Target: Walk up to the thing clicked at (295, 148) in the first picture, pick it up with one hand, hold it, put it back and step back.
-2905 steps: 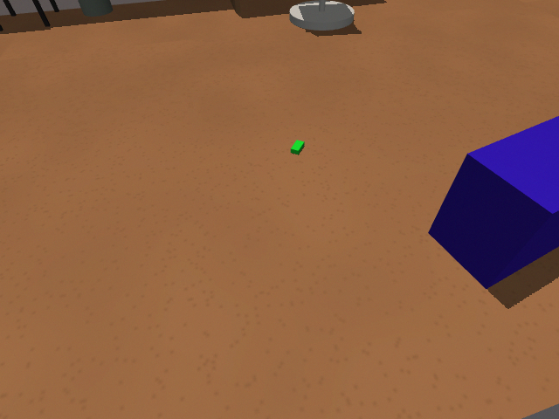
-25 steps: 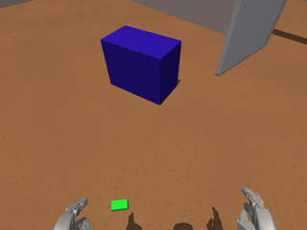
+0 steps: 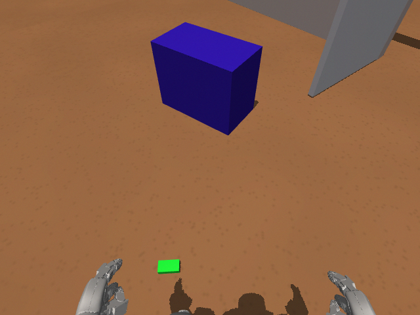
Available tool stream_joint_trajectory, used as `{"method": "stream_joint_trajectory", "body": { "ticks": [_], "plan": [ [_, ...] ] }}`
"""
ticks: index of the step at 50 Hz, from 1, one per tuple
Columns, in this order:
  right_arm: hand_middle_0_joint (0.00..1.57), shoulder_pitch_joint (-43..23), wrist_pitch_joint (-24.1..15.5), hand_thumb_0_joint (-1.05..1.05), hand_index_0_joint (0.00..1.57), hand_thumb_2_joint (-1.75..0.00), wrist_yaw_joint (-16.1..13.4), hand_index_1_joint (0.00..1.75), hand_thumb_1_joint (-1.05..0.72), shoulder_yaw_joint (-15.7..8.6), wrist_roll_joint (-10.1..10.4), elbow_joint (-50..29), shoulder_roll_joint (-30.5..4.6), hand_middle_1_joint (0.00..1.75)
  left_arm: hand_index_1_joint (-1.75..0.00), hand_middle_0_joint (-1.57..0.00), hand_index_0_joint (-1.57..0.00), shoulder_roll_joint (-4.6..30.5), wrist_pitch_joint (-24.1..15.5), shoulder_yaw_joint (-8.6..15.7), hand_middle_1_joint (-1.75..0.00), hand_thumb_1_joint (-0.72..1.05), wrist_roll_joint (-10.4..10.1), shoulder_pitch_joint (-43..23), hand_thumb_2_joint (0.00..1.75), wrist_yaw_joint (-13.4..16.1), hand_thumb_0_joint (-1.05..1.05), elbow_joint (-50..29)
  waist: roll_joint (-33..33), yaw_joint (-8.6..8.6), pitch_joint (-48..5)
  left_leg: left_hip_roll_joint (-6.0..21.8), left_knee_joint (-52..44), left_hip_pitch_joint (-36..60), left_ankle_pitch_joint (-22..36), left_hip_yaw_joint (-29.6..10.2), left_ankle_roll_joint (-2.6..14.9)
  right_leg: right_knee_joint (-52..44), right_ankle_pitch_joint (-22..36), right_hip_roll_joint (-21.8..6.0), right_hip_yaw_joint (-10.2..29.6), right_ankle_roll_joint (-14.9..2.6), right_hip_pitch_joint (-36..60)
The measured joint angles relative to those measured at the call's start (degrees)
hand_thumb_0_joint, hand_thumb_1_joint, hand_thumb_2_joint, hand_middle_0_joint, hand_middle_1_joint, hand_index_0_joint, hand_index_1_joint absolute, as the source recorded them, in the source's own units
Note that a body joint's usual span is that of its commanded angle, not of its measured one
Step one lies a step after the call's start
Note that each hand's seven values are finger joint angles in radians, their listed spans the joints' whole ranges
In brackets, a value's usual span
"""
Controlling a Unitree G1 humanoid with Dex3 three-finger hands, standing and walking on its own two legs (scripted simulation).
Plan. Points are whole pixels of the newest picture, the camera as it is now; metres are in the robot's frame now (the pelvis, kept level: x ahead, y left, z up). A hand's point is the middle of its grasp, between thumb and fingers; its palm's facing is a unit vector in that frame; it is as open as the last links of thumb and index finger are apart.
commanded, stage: stand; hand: left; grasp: from above
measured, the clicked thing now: (168, 266) +0.42 +0.23 -0.71
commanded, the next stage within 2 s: none
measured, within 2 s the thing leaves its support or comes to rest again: neither
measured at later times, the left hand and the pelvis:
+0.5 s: hand out of the picture +0.03 +0.25 -0.12, palm faces +0.04 -0.95 -0.31, open 7.4 cm; pelvis -0.01 +0.02 +0.05, yaw +0 degrees
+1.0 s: hand out of the picture +0.03 +0.24 -0.11, palm faces +0.02 -0.95 -0.32, open 7.4 cm; pelvis -0.01 +0.00 +0.05, yaw +0 degrees
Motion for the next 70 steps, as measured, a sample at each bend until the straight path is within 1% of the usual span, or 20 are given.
{"method": "stream_joint_trajectory", "body": {
  "ticks": [2,4,7,10,17,24,31,39,54,70],
  "plan": [
    [0.2,-1.0,1.9,0.01,0.2,-0.9,1.9,0.3,-0.9,-0.7,0.7,2.9,-0.6,0.3,-0.3,-0.21,-0.2,0.7,-2.5,0.5,-0.3,0.9,0.6,-2.6,0.9,-0.1,0.01,7.3,-0.8,0.52,1.5,-0.6,-2.4,2.5,1.2,0.5,0.15,-1.4,0.7,-0.6,0.4,0.21,2.0],
    [0.21,-1.3,3.0,0.01,0.2,-0.9,3.1,0.3,-0.9,-1.7,1.4,5.0,-1.1,0.3,-0.3,-0.21,-0.2,1.2,-4.2,1.2,-0.3,0.9,0.6,-3.8,0.9,0.0,0.01,13.0,-1.1,0.65,2.4,-0.9,-4.5,4.6,2.1,0.7,0.3,-3.1,1.4,-0.9,0.6,0.44,3.9],
    [0.21,-1.0,3.9,0.01,0.2,-0.9,3.9,0.3,-0.9,-2.9,1.7,7.6,-1.6,0.3,-0.3,-0.21,-0.2,1.7,-5.9,2.0,-0.3,0.9,0.5,-4.2,0.9,0.1,0.01,20.4,-1.2,0.64,3.1,-1.0,-7.3,7.5,3.3,1.0,0.58,-6.0,2.7,-1.1,0.8,0.77,6.8],
    [0.2,-0.6,4.4,0.01,0.2,-0.9,3.9,0.3,-0.9,-3.5,1.8,10.1,-2.0,0.3,-0.3,-0.2,-0.2,1.8,-7.1,2.6,-0.3,0.9,0.4,-4.1,0.9,0.2,0.01,26.6,-0.8,0.59,3.7,-1.0,-10.1,10.3,4.4,1.1,0.83,-9.3,4.2,-1.1,0.8,1.07,9.8],
    [0.2,-0.3,5.7,0.0,0.2,-0.9,3.4,0.3,-0.9,-3.5,2.4,15.4,-1.5,0.3,-0.3,-0.2,-0.2,1.4,-8.5,2.5,-0.3,0.9,-0.1,-3.7,0.9,0.3,0.01,36.8,-0.3,0.78,4.8,-1.1,-17.3,16.6,7.8,1.3,1.23,-17.5,8.3,-1.2,0.8,1.59,16.4],
    [0.2,-0.8,6.2,0.0,0.2,-0.9,3.3,0.3,-0.9,-3.0,2.9,19.1,-0.7,0.3,-0.3,-0.2,-0.2,1.0,-8.9,2.1,-0.3,0.9,-0.3,-4.1,0.9,-0.1,0.01,43.3,-0.1,0.89,5.1,-1.6,-25.1,21.7,12.1,1.6,1.34,-24.6,12.2,-1.6,1.0,1.78,21.1],
    [0.2,-1.4,6.6,0.0,0.2,-0.9,3.7,0.3,-0.9,-3.2,3.3,21.2,-0.9,0.3,-0.3,-0.21,-0.2,1.2,-9.7,2.0,-0.3,0.9,0.0,-4.5,0.9,-0.3,0.01,46.7,0.6,0.64,5.3,-1.5,-29.0,23.7,14.6,1.3,0.98,-27.8,14.3,-1.5,0.6,1.53,22.9],
    [0.2,-1.4,6.8,0.0,0.2,-0.9,4.0,0.3,-0.9,-3.1,3.4,22.6,-2.0,0.3,-0.3,-0.21,-0.2,1.7,-10.1,1.8,-0.3,0.9,-0.2,-5.2,0.9,-0.4,0.01,48.3,1.1,0.28,5.2,-0.8,-30.4,24.2,15.6,0.7,0.35,-29.5,15.3,-0.8,0.0,0.97,23.7],
    [0.2,-1.7,6.6,0.0,0.2,-0.9,4.1,0.3,-0.9,-2.3,3.7,23.8,-3.1,0.3,-0.3,-0.21,-0.2,1.9,-10.5,1.6,-0.3,0.9,-0.8,-7.6,0.9,-0.8,0.01,49.0,0.6,-0.37,5.7,0.1,-31.8,24.8,15.8,0.5,-0.37,-31.2,15.7,0.2,-0.2,0.27,24.3],
    [0.2,-4.0,6.0,0.0,0.2,-0.9,3.9,0.3,-0.9,-1.6,3.9,24.4,-3.2,0.3,-0.3,-0.21,-0.2,2.2,-10.6,1.6,-0.3,0.9,-1.2,-10.0,0.9,-1.1,0.01,49.2,0.8,-0.44,5.4,0.4,-33.8,26.2,15.9,1.1,-0.6,-32.6,15.7,0.4,0.3,0.11,25.2]
  ]
}}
